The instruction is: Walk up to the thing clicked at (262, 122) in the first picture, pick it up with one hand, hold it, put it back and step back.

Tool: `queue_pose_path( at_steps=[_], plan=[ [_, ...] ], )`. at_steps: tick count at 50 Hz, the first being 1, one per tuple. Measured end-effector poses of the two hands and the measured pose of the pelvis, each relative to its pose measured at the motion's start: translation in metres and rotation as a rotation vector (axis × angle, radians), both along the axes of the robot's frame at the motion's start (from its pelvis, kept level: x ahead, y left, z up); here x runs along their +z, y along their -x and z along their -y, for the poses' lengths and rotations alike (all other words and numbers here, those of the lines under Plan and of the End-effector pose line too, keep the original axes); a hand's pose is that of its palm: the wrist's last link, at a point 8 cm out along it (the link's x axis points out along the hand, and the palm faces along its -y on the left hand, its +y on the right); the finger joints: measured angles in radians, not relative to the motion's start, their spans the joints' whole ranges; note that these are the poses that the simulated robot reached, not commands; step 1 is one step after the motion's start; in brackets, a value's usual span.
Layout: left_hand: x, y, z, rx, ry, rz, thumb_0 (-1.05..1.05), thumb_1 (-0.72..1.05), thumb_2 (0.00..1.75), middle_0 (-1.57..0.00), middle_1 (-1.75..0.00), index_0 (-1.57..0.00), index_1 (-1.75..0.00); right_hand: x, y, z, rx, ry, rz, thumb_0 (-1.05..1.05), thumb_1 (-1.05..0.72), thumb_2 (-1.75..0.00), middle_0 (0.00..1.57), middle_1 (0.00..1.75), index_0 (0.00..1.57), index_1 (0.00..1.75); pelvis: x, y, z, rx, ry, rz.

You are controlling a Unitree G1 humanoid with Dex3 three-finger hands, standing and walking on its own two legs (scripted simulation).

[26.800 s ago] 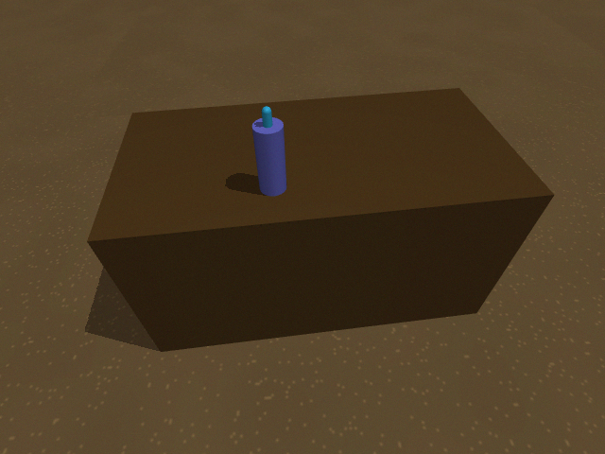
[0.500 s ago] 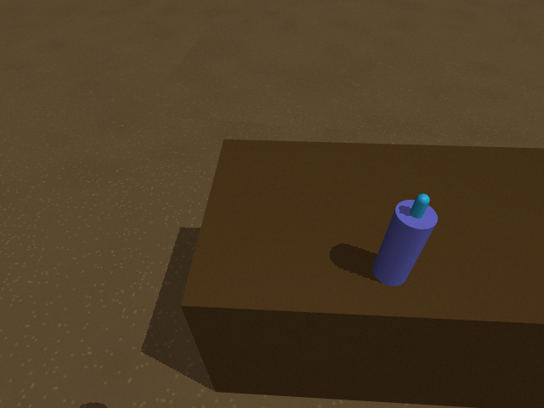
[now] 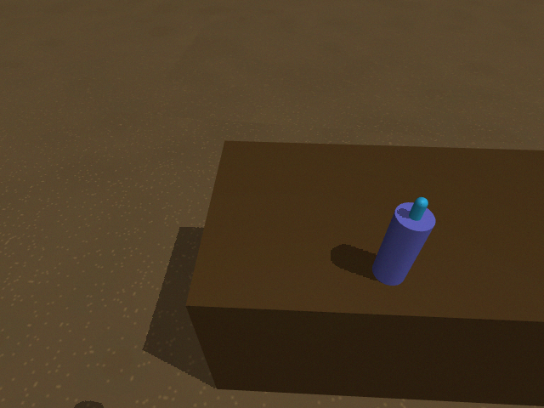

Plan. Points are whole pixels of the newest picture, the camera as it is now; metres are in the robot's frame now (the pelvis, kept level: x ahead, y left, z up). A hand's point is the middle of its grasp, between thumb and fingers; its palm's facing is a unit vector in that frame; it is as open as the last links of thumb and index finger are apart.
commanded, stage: stand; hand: right
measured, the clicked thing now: (403, 239) +0.48 -0.24 -0.06
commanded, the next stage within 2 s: step back in 1.90 s
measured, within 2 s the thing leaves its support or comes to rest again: neither
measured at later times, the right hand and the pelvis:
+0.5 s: hand out of the picture +0.08 -0.25 -0.15, palm faces +0.00 +0.94 -0.35, open 7.4 cm; pelvis +0.02 +0.00 +0.00, yaw +0 degrees
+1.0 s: hand out of the picture +0.09 -0.25 -0.15, palm faces +0.00 +0.94 -0.35, open 7.4 cm; pelvis +0.03 +0.00 +0.00, yaw +0 degrees
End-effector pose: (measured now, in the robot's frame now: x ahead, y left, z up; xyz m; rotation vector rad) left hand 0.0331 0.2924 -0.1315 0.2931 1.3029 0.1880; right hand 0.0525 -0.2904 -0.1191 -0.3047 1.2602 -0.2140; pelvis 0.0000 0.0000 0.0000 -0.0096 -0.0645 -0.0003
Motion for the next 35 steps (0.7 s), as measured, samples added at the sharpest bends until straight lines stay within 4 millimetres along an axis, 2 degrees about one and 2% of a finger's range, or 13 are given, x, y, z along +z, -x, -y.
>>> queue_pose_path(
  at_steps=[10,26,35],
  plan=[
    [0.003,-0.007,0.0,0.001,-0.009,-0.009,0.01,0.9,0.9,-0.2,-0.3,-0.21,-0.3,-0.002,-0.011,0.0,0.002,-0.012,-0.005,0.0,-0.9,-0.9,0.2,0.3,0.2,0.3,0.001,-0.006,0.001,0.001,-0.004,-0.006],
    [0.003,-0.043,0.005,-0.02,0.006,0.04,0.01,0.9,0.9,-0.2,-0.3,-0.21,-0.3,0.004,-0.024,0.006,-0.01,0.007,0.0,0.0,-0.9,-0.9,0.2,0.3,0.2,0.3,0.002,-0.018,0.001,-0.001,-0.007,-0.013],
    [0.004,-0.052,0.002,-0.024,0.003,0.044,0.01,0.9,0.9,-0.2,-0.3,-0.21,-0.3,0.005,-0.027,0.006,-0.016,0.009,-0.007,0.0,-0.9,-0.9,0.2,0.3,0.2,0.3,0.003,-0.023,-0.001,-0.003,-0.005,-0.017]
  ],
)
